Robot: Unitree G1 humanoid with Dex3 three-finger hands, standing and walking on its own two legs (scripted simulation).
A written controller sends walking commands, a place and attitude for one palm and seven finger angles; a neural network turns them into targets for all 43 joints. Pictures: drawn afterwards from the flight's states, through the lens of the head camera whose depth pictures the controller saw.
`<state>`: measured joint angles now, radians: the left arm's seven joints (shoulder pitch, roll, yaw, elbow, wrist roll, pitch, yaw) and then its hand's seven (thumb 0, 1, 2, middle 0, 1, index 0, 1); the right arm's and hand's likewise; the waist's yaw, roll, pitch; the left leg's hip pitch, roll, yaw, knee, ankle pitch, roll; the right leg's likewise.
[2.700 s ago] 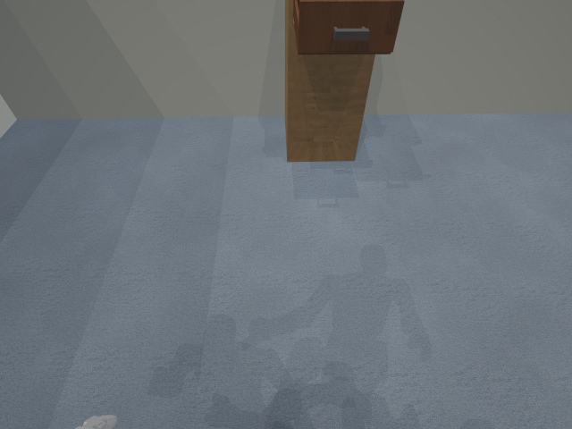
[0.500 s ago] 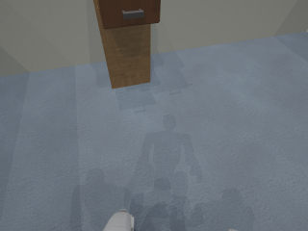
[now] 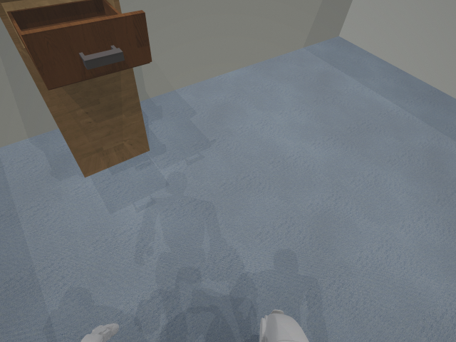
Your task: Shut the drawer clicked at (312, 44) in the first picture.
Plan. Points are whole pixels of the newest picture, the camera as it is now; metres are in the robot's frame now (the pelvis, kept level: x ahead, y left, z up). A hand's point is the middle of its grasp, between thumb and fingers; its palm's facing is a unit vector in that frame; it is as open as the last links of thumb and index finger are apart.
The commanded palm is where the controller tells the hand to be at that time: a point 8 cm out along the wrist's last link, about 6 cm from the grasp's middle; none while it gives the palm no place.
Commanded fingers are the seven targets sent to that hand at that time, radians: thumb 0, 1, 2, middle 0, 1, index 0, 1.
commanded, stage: walk to a spot facing it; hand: left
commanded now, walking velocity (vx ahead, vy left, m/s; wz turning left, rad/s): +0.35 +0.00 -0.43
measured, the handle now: (100, 55) +0.84 +0.41 +0.03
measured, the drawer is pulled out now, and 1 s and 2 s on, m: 0.29 0.29 0.29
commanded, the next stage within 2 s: turn to face it in 1.02 s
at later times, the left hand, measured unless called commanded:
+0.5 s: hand (156, 264) +0.31 +0.17 -0.17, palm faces -0.14 -0.96 -0.24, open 7.1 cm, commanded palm none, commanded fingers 0.00 0.90 0.90 -0.20 -0.30 -0.20 -0.30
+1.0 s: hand (186, 179) +0.56 +0.13 -0.17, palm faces -0.36 -0.92 -0.14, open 7.4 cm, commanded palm none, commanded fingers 0.00 0.90 0.90 -0.20 -0.30 -0.20 -0.30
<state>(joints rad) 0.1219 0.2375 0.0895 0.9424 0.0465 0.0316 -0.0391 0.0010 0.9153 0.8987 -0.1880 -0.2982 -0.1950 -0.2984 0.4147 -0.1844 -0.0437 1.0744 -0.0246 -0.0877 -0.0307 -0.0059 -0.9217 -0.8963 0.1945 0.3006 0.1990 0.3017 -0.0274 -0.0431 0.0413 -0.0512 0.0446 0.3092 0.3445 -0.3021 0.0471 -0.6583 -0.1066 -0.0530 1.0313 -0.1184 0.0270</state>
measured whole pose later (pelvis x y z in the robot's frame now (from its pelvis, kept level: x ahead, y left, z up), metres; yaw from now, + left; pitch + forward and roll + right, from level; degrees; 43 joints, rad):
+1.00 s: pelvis +0.43 -0.01 +0.00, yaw -24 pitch -1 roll -1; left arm 0.20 0.19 0.09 0.99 0.04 0.04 -0.04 0.00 0.91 0.90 -0.19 -0.30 -0.20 -0.30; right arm 0.36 -0.15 -0.05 1.05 -0.03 -0.07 -0.03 -0.01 -0.93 -0.90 0.20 0.30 0.20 0.30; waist 0.00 -0.03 0.06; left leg -0.03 0.10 0.34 0.37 -0.31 0.00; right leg -0.63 -0.11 -0.09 0.96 -0.16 0.03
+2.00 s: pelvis +0.52 -0.09 -0.01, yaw -6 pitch +1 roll -1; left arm 0.17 0.24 0.08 0.92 0.01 0.05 0.02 0.00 0.91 0.90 -0.19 -0.30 -0.20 -0.30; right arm 0.20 -0.24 -0.07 0.94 -0.03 0.04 0.00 0.00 -0.90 -0.90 0.20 0.30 0.20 0.30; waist -0.03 0.03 0.05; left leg -0.33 -0.02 -0.05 0.51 -0.20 0.01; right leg -0.34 -0.04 -0.02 0.71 -0.40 0.08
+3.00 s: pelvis +0.49 -0.11 -0.01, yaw +30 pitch -1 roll +1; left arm 0.19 0.17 0.02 0.86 0.02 0.02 0.02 0.00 0.91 0.90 -0.20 -0.30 -0.21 -0.30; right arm 0.20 -0.27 -0.09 0.94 -0.03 0.08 0.02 0.00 -0.90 -0.90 0.20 0.30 0.20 0.30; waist -0.02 0.05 0.06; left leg -0.48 -0.03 -0.04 1.13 -0.40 -0.03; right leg -0.24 -0.07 -0.12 0.54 -0.29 0.00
